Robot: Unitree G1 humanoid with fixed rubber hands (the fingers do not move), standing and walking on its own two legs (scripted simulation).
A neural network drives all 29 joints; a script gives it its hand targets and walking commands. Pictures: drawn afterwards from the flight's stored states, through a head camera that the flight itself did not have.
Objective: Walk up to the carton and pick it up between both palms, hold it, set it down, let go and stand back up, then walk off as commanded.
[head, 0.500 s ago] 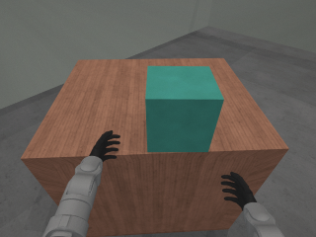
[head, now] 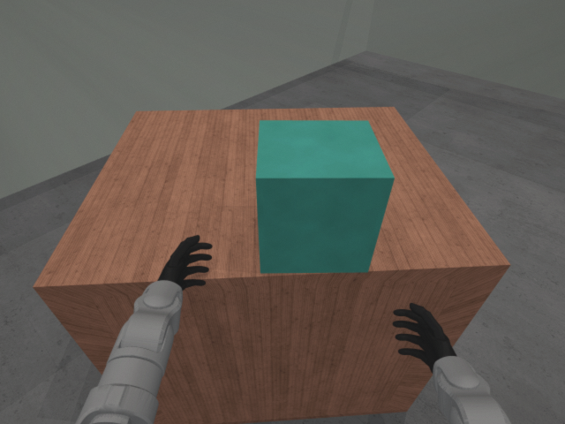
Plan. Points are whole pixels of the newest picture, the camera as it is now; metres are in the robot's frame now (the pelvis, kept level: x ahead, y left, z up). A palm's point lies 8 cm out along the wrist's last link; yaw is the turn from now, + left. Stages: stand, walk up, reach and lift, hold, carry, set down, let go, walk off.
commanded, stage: set down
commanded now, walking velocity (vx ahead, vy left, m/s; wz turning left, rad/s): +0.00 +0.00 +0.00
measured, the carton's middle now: (314, 197) +0.47 -0.03 +0.09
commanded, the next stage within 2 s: let go in 0.66 s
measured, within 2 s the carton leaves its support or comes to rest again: neither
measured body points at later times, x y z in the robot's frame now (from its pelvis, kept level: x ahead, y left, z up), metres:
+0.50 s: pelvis +0.00 +0.00 +0.00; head -0.06 +0.00 +0.45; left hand +0.31 +0.19 +0.05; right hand +0.22 -0.21 -0.03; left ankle +0.11 +0.10 -0.74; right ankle +0.10 -0.15 -0.74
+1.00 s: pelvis +0.00 +0.00 +0.00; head -0.06 +0.01 +0.45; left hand +0.31 +0.19 +0.05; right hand +0.22 -0.21 -0.03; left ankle +0.11 +0.10 -0.74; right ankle +0.10 -0.15 -0.74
